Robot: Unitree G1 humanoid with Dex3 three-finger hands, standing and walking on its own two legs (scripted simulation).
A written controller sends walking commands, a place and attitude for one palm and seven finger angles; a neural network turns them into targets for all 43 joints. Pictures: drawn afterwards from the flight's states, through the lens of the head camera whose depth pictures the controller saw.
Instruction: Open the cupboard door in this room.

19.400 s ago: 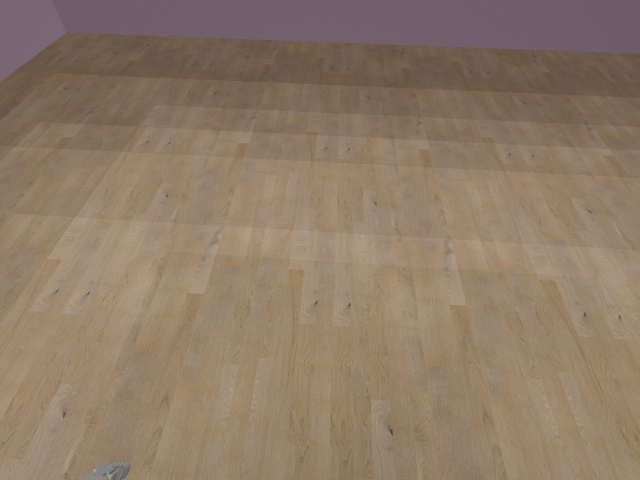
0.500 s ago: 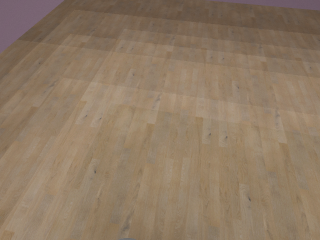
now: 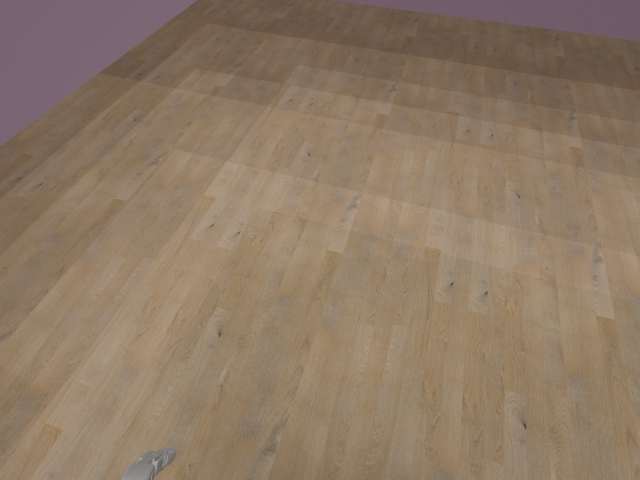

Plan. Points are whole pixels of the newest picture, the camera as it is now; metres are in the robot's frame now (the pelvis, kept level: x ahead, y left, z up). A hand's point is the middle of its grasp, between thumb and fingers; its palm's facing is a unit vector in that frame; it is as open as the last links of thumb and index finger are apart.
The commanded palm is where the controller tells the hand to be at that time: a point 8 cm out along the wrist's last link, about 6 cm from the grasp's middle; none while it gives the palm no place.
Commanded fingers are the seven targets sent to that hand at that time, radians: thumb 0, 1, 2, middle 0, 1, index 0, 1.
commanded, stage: turn or walk to find it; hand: left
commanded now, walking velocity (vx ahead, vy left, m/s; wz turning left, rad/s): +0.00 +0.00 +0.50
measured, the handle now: out of the picture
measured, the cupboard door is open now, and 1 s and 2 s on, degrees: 0 0 0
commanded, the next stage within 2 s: none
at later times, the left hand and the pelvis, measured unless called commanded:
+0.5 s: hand out of the picture -0.05 +0.20 -0.18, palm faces +0.31 -0.92 -0.25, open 7.3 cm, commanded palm none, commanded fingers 0.00 0.90 0.90 -0.20 -0.30 -0.20 -0.30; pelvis -0.03 +0.00 -0.01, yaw +17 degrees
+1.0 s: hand out of the picture -0.03 +0.21 -0.15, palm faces +0.48 -0.83 -0.29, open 7.3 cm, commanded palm none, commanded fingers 0.00 0.90 0.90 -0.20 -0.30 -0.20 -0.30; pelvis -0.04 -0.02 -0.01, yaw +30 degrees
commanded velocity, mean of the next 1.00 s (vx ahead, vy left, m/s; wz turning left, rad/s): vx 0.00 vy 0.00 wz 0.50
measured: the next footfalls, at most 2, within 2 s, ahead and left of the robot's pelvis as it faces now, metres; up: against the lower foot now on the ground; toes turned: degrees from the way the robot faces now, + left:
right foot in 0.06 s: +0.04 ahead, -0.12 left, +0.00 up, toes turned -1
left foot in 0.52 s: -0.05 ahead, +0.13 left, +0.00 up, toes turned +22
